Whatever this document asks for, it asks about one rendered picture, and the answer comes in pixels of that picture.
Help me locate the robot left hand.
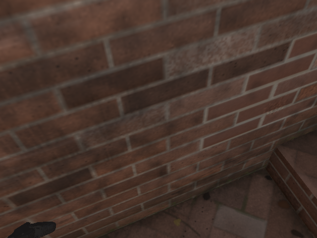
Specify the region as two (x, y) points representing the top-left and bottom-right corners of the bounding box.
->
(7, 221), (56, 238)

